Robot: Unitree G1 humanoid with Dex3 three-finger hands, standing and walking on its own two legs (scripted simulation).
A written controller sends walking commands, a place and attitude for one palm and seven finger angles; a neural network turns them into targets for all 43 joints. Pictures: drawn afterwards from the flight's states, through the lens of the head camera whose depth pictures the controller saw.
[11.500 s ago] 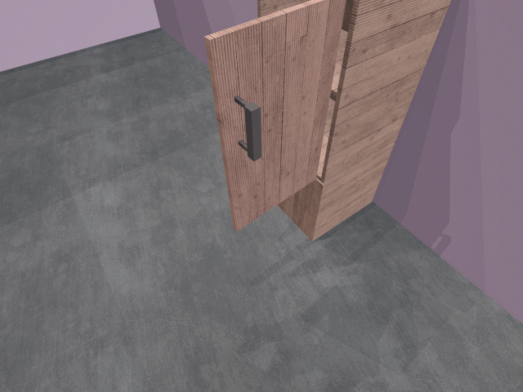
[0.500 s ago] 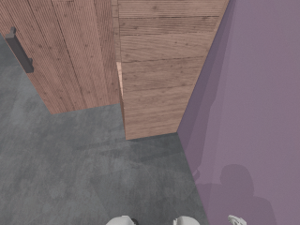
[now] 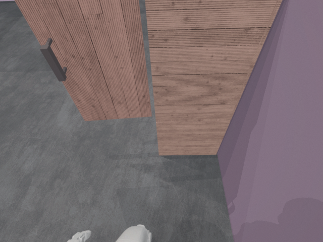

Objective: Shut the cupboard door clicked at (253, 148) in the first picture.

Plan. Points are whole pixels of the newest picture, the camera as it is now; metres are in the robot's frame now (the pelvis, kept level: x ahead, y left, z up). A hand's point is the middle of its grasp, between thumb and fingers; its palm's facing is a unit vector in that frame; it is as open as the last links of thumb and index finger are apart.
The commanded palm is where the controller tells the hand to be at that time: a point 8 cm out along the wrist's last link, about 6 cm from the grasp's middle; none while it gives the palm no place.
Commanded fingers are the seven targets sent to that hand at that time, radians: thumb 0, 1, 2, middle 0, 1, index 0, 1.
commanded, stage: turn to face it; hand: left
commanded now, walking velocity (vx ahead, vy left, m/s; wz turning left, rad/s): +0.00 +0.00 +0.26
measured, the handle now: (56, 60) +0.67 +0.39 +0.05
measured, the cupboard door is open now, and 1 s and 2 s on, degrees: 94 94 94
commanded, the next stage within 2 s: take the last steps up to it in 0.08 s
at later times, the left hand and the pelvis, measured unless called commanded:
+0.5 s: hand out of the picture +0.05 +0.22 -0.16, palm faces +0.19 -0.96 -0.23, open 7.4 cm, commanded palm none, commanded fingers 0.00 0.90 0.90 -0.20 -0.30 -0.20 -0.30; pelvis +0.04 +0.01 +0.00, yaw +8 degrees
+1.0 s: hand out of the picture +0.10 +0.26 -0.19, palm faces +0.26 -0.95 -0.16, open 7.4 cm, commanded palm none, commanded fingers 0.00 0.90 0.90 -0.20 -0.30 -0.20 -0.30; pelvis +0.18 +0.10 -0.01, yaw +11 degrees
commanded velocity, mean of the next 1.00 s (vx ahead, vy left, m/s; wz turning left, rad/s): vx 0.21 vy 0.07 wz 0.10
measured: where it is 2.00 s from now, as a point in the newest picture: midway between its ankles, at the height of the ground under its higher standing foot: (149, 235)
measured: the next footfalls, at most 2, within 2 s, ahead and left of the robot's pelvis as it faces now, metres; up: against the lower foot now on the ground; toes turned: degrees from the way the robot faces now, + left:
left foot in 0.24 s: +0.05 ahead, +0.14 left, +0.00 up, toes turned +7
right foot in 0.52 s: +0.12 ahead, -0.10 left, +0.00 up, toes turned +3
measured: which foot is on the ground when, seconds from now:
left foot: up 0.00-0.22, down 0.24-0.52, up 0.54-0.88, down 0.90-1.00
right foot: down 0.00-0.24, up 0.26-0.50, down 0.52-0.90, up 0.92-1.00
